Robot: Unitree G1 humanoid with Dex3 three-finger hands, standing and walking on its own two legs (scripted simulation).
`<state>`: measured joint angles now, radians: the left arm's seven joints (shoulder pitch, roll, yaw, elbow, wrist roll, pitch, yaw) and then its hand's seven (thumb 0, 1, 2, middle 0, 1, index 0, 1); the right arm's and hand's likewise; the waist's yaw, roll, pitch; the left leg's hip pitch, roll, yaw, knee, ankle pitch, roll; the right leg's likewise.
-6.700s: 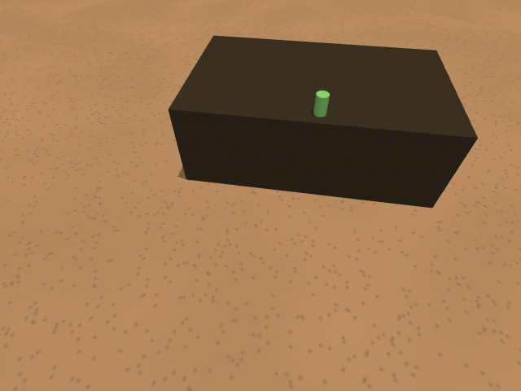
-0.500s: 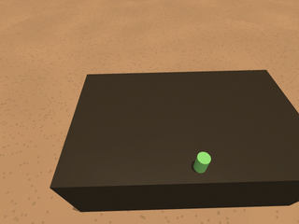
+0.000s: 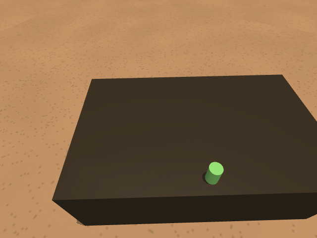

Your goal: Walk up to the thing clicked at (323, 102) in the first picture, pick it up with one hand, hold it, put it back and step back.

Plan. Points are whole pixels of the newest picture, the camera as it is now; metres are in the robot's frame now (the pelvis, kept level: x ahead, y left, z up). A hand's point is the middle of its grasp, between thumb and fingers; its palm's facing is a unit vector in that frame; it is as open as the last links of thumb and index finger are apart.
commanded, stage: stand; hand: right
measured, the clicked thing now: (213, 173) +0.41 -0.21 -0.29
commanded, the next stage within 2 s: go down in 0.20 s
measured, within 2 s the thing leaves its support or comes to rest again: neither
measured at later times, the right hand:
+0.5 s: hand out of the picture +0.14 -0.24 -0.15, palm faces +0.06 +0.95 -0.31, open 10.0 cm
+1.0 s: hand (267, 237) +0.15 -0.27 -0.14, palm faces +0.11 +0.94 -0.32, open 17.0 cm
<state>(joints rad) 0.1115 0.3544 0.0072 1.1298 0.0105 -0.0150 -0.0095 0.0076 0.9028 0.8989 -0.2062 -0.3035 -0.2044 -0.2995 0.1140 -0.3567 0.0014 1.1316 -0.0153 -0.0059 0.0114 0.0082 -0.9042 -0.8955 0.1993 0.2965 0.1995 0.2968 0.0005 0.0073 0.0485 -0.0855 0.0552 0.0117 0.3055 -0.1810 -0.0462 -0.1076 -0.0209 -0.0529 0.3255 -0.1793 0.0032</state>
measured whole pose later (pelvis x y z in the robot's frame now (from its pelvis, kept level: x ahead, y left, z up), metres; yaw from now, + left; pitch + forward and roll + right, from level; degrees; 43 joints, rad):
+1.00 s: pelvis +0.00 +0.01 -0.03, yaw -2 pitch +7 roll +1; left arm 0.24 0.27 0.08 0.59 -0.01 -0.13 0.07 0.00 -0.46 0.08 -0.07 -0.06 -0.06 -0.06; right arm 0.16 -0.39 -0.21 0.59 -0.01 0.26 0.13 0.00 0.42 -0.09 0.02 0.06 0.03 0.06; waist 0.01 -0.02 -0.05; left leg -0.44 0.04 0.05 0.69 -0.37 -0.03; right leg -0.49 -0.04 0.00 0.72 -0.36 0.02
